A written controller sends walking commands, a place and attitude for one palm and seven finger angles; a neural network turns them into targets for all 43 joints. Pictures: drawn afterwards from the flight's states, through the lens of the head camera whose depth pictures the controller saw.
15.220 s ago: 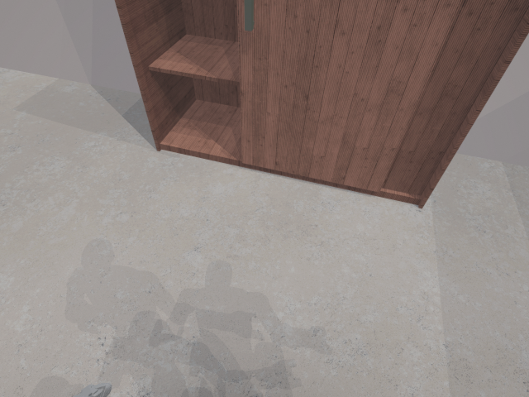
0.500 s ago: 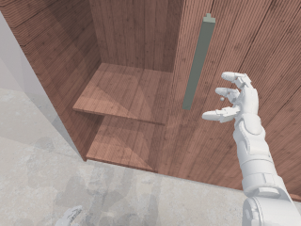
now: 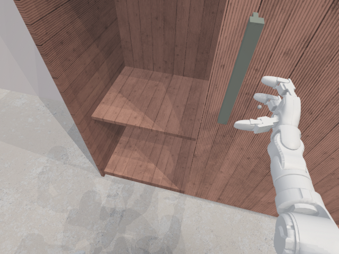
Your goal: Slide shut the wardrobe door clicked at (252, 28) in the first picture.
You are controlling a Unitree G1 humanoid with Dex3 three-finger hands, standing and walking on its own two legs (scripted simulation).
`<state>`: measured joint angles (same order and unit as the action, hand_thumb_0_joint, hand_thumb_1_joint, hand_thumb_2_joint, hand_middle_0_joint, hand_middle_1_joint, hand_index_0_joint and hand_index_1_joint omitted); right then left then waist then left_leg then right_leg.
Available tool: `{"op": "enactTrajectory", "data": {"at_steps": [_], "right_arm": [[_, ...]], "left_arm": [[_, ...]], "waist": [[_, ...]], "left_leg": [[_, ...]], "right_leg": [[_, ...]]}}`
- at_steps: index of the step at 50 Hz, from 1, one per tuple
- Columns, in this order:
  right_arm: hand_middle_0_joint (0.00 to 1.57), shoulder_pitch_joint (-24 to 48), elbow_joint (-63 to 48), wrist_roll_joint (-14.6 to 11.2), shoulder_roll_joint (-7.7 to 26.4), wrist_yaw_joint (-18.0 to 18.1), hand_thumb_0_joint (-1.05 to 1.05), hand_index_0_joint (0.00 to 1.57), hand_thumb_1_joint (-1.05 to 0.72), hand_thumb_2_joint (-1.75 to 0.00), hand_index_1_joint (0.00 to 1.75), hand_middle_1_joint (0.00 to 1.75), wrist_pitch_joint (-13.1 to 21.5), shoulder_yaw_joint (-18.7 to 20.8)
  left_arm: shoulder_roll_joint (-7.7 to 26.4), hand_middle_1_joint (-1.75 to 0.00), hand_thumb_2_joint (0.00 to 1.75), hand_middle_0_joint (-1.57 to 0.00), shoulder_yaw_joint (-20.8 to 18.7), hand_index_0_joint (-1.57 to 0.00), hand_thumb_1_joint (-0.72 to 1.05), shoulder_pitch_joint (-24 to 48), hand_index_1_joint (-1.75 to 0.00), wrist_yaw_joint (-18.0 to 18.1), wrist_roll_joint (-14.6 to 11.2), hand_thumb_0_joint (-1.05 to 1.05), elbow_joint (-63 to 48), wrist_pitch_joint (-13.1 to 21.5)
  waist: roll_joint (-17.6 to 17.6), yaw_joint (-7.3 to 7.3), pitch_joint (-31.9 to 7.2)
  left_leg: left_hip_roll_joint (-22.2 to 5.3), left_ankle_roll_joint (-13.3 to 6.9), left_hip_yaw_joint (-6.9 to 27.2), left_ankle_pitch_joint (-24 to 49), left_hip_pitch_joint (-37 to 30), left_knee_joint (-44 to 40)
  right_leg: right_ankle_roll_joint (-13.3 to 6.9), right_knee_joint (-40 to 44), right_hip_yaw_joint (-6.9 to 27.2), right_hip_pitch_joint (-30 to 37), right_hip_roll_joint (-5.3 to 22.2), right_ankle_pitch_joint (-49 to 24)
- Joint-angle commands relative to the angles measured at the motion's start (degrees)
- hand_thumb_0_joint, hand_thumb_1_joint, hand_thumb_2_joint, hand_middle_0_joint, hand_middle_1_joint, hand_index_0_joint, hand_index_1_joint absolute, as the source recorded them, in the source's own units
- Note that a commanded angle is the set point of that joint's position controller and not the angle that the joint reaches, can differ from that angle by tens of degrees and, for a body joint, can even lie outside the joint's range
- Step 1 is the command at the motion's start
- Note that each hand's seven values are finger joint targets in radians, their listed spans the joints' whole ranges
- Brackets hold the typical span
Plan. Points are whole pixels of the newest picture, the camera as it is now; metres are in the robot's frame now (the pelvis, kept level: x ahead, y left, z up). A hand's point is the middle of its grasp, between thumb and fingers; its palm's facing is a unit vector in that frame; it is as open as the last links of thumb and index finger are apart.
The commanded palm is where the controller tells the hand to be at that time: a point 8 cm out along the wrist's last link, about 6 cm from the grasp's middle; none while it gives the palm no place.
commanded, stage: move the hooked fingers beside the handle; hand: right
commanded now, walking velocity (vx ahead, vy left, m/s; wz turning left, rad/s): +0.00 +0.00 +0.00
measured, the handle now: (236, 76) +0.52 -0.09 +0.17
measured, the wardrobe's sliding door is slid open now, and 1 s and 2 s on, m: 0.52 0.52 0.52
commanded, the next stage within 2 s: feel for the door with the fingertips in 0.48 s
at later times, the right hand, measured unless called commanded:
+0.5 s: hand (262, 104) +0.46 -0.15 +0.13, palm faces +0.13 +0.99 +0.01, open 14.0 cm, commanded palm +0.42 -0.20 +0.13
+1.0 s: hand (245, 104) +0.46 -0.12 +0.13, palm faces +0.11 +0.99 +0.03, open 14.0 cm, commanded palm +0.42 -0.17 +0.13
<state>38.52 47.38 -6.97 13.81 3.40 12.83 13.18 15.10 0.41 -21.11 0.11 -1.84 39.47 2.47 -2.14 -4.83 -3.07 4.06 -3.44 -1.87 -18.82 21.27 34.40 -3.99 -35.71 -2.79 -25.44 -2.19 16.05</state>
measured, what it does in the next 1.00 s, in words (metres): stands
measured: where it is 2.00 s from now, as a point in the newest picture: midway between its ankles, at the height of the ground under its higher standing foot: outside the picture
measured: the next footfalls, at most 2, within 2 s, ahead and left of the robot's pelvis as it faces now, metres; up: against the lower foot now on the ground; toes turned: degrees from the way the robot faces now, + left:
none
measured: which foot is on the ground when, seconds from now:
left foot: down 0.00-1.00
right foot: down 0.00-1.00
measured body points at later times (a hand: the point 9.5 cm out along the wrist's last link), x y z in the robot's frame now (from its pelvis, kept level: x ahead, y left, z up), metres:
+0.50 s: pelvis +0.01 +0.01 +0.00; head +0.04 +0.01 +0.45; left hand +0.08 +0.27 -0.12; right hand +0.45 -0.21 +0.14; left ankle -0.02 +0.08 -0.73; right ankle +0.02 -0.07 -0.73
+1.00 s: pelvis +0.01 -0.01 +0.00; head +0.04 +0.00 +0.45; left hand +0.08 +0.25 -0.12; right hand +0.45 -0.17 +0.13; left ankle -0.02 +0.08 -0.73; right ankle +0.02 -0.07 -0.73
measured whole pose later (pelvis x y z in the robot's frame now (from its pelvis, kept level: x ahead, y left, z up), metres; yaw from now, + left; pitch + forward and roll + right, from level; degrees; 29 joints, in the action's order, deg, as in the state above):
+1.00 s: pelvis +0.01 -0.01 +0.00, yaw +0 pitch +7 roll +1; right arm 40.6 47.9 -7.0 9.7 6.4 10.4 10.5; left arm 14.2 0.7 -19.1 -0.9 -1.6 38.0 1.8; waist -2.3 -4.8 -4.3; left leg 3.7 -3.0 -2.0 -19.8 22.5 35.3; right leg -4.4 -36.8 -2.7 -26.9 -2.6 17.1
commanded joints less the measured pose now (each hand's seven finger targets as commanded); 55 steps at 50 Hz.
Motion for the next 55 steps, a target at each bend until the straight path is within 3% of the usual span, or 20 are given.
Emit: {"op": "enactTrajectory", "data": {"at_steps": [1, 3, 4, 8, 11, 14, 17, 23, 25, 27, 29, 30, 33, 35, 38, 39, 43, 44, 51, 55], "right_arm": [[0.3, 26.6, -10.8, -0.5, 11.0, -1.2, 0.0, 0.3, 0.5, -0.3, 1.2, 1.2, 2.5, 0.4], [0.3, 26.8, -8.6, -1.4, 9.3, -2.1, 0.0, 0.3, 0.5, -0.3, 1.2, 1.2, 1.1, -0.7], [0.3, 26.6, -8.1, -1.6, 11.5, -2.1, 0.0, 0.3, 0.5, -0.3, 1.2, 1.2, 0.9, 1.3], [0.3, 31.5, -9.6, -2.0, 10.1, -2.7, 0.0, 0.3, 0.5, -0.3, 1.2, 1.2, 1.9, -0.3], [0.3, 33.8, -10.9, -1.2, 14.5, -2.0, 0.0, 0.3, 0.5, -0.3, 1.2, 1.2, 4.0, 2.4], [0.3, 33.0, -10.9, -0.8, 15.1, -2.0, 0.0, 0.3, 0.5, -0.3, 1.2, 1.2, 5.2, 2.9], [0.3, 31.4, -9.4, -0.7, 13.8, -2.8, 0.0, 0.3, 0.5, -0.3, 1.2, 1.2, 4.4, 1.6], [0.3, 24.6, -7.1, -2.6, 12.5, -4.7, 0.0, 0.3, 0.5, -0.3, 1.2, 1.2, 0.8, 2.2], [0.3, 24.5, -7.7, -2.5, 11.4, -4.7, 0.0, 0.3, 0.5, -0.3, 1.2, 1.2, 0.7, 1.4], [0.3, 24.0, -10.3, -2.5, 13.1, -4.3, 0.0, 0.3, 0.5, -0.3, 1.2, 1.2, 1.1, 2.9], [0.3, 26.8, -13.2, -2.3, 13.1, -3.6, 0.0, 0.3, 0.5, -0.3, 1.2, 1.2, 2.1, 2.4], [0.3, 29.1, -15.4, -2.0, 10.6, -3.5, 0.0, 0.3, 0.5, -0.3, 1.2, 1.2, 2.9, -0.1], [0.3, 28.9, -17.9, -1.8, 9.1, -2.6, 0.0, 0.3, 0.5, -0.3, 1.2, 1.2, 4.3, -0.9], [0.3, 30.6, -16.8, -1.6, 6.4, -1.7, 0.0, 0.3, 0.5, -0.3, 1.2, 1.2, 4.2, -3.2], [0.3, 29.8, -14.3, -1.3, 5.7, -0.5, 0.0, 0.3, 0.5, -0.3, 1.2, 1.2, 2.9, -3.3], [0.3, 28.2, -12.6, -1.0, 7.3, 0.3, 0.0, 0.3, 0.5, -0.3, 1.2, 1.2, 2.3, -1.4], [0.3, 28.2, -11.2, -0.8, 5.5, 1.9, 0.0, 0.3, 0.5, -0.3, 1.2, 1.2, 0.9, -2.3], [0.3, 27.6, -11.0, -0.5, 6.2, 2.5, 0.0, 0.3, 0.5, -0.3, 1.2, 1.2, 0.9, -1.3], [0.3, 25.6, -15.6, 0.8, 7.6, 4.2, 0.0, 0.3, 0.5, -0.3, 1.2, 1.2, 3.2, 0.2], [0.3, 28.8, -13.8, 1.7, 5.8, 3.5, 0.0, 0.3, 0.5, -0.3, 1.2, 1.2, 2.5, -2.8]], "left_arm": [[8.0, -0.3, 0.9, -0.2, -2.4, -0.2, 0.9, 0.6, -0.3, 1.0, -0.7, 0.0, -6.5, 2.1], [8.0, -0.3, 0.9, -0.2, -2.2, -0.2, 0.9, 0.6, -0.3, 1.2, -1.0, 0.0, -6.7, 2.1], [8.2, -0.3, 0.9, -0.2, -2.3, -0.2, 0.9, 0.4, -0.3, 1.4, -0.9, 0.0, -6.6, 2.0], [7.7, -0.3, 0.9, -0.2, -1.9, -0.2, 0.9, 0.7, -0.3, 1.4, -1.1, 0.0, -6.7, 2.4], [7.8, -0.3, 0.9, -0.2, -1.8, -0.2, 0.9, 0.5, -0.3, 1.5, -0.9, 0.0, -6.5, 2.4], [7.8, -0.3, 0.9, -0.2, -1.9, -0.2, 0.9, 0.2, -0.3, 1.3, -0.6, 0.0, -6.4, 2.4], [7.8, -0.3, 0.9, -0.2, -1.9, -0.2, 0.9, 0.3, -0.3, 1.1, -0.9, 0.0, -6.6, 2.1], [8.2, -0.3, 0.9, -0.2, -2.0, -0.2, 0.9, 0.0, -0.3, 1.1, -1.4, 0.0, -8.0, 1.3], [8.1, -0.3, 0.9, -0.2, -2.2, -0.2, 0.9, 0.0, -0.3, 1.0, -1.4, 0.0, -8.0, 1.0], [8.1, -0.3, 0.9, -0.2, -2.2, -0.2, 0.9, -0.1, -0.3, 1.0, -1.2, 0.0, -8.3, 0.9], [7.8, -0.3, 0.9, -0.2, -2.2, -0.2, 0.9, 0.1, -0.3, 1.0, -1.1, 0.0, -8.1, 0.8], [7.5, -0.3, 0.9, -0.2, -2.2, -0.2, 0.9, 0.5, -0.3, 0.8, -1.1, 0.0, -8.1, 1.1], [7.6, -0.3, 0.9, -0.2, -2.7, -0.2, 0.9, 0.2, -0.3, 0.7, -0.8, 0.0, -7.2, 1.6], [7.5, -0.3, 0.9, -0.2, -2.7, -0.2, 0.9, 0.2, -0.3, 0.5, -0.8, 0.0, -6.4, 1.8], [7.8, -0.3, 0.9, -0.2, -2.8, -0.2, 0.9, 0.0, -0.3, 0.3, -0.6, 0.0, -5.8, 1.9], [7.8, -0.3, 0.9, -0.2, -2.9, -0.2, 0.9, -0.1, -0.3, 0.3, -0.4, 0.0, -5.6, 1.8], [7.6, -0.3, 0.9, -0.2, -2.5, -0.2, 0.9, 0.4, -0.3, 0.0, -0.3, 0.0, -6.3, 1.6], [7.5, -0.3, 0.9, -0.2, -2.4, -0.2, 0.9, 0.2, -0.3, -0.1, -0.2, 0.0, -6.3, 1.5], [7.3, -0.3, 0.9, -0.2, -2.6, -0.2, 0.9, 0.4, -0.3, -0.6, 0.4, 0.0, -7.8, 1.1], [7.2, -0.3, 0.9, -0.2, -2.4, -0.2, 0.9, 0.6, -0.3, -0.4, 0.0, 0.0, -7.4, 0.7]], "waist": [[3.5, -0.09, -15.8], [4.3, -0.37, -14.4], [5.2, 0.02, -14.4], [2.5, -0.87, -15.6], [0.6, -0.42, -18.0], [1.6, -0.24, -20.7], [0.3, -0.28, -20.7], [3.9, 0.77, -18.3], [5.4, 0.25, -16.9], [3.4, 1.09, -18.1], [2.7, 0.48, -18.2], [0.5, -0.3, -19.1], [-1.6, -0.31, -22.1], [-0.3, -1.44, -20.9], [0.4, -1.3, -20.2], [1.9, -0.56, -19.7], [2.7, -0.36, -18.8], [3.0, 0.42, -18.4], [3.4, 1.28, -21.7], [1.5, -0.34, -17.1]], "left_leg": [[-1.9, 2.2, 2.2, 16.1, 0.4, -5.7], [-2.1, 2.3, 2.4, 15.1, 0.4, -6.5], [-2.4, 2.3, 2.8, 15.4, -1.0, -6.7], [-2.4, 2.5, 3.1, 15.0, 0.6, -6.5], [-2.7, 2.5, 3.8, 16.0, -0.8, -5.6], [-2.6, 2.4, 3.6, 18.5, -1.9, -4.7], [-2.5, 2.4, 3.3, 20.0, -1.6, -4.4], [-2.6, 2.6, 3.0, 24.1, -3.5, -5.0], [-2.5, 2.8, 2.9, 24.4, -2.5, -5.1], [-2.5, 2.6, 2.9, 24.2, -3.2, -4.7], [-2.5, 2.5, 3.0, 23.8, -2.7, -4.6], [-2.3, 2.5, 2.8, 23.1, -1.3, -4.5], [-1.8, 2.0, 2.0, 21.3, 1.1, -3.7], [-1.6, 2.2, 1.6, 19.8, 3.1, -3.8], [-1.7, 2.0, 1.1, 18.0, 3.9, -3.7], [-1.8, 1.9, 1.3, 18.2, 2.8, -3.8], [-1.9, 2.0, 1.2, 18.3, 2.3, -3.6], [-2.0, 1.7, 1.1, 18.4, 1.4, -3.4], [-1.7, 1.9, 1.7, 22.1, -1.2, -2.3], [-1.6, 1.9, 1.7, 17.7, 2.3, -3.4]], "right_leg": [[0.7, 2.8, 4.9, 13.7, 2.2, -12.2], [0.6, 3.1, 4.7, 12.3, 1.9, -9.9], [0.4, 3.0, 4.6, 11.1, 1.7, -9.6], [0.4, 2.7, 4.6, 12.4, 1.5, -9.3], [0.3, 2.0, 4.5, 12.2, 1.3, -9.9], [0.4, 1.2, 4.8, 13.2, 1.4, -12.5], [0.6, 1.3, 4.6, 13.5, 1.4, -13.4], [0.3, 1.7, 4.0, 10.9, 1.2, -15.3], [0.2, 1.5, 4.0, 10.8, 1.3, -15.5], [0.3, 1.5, 4.0, 11.2, 1.3, -15.8], [0.2, 1.2, 4.2, 12.2, 1.4, -16.6], [0.4, 1.2, 4.4, 14.1, 1.5, -16.8], [1.0, 0.5, 5.5, 18.6, 2.1, -19.1], [1.1, 0.3, 6.0, 18.8, 2.4, -18.4], [1.4, 0.8, 6.6, 18.4, 2.4, -17.3], [1.2, 0.7, 6.4, 17.0, 2.3, -17.2], [1.3, 1.3, 5.9, 15.2, 2.1, -16.5], [1.4, 1.3, 6.1, 14.5, 2.1, -17.0], [1.4, 0.7, 5.1, 15.3, 2.2, -20.1], [1.4, 1.2, 5.3, 14.4, 2.4, -15.6]]}}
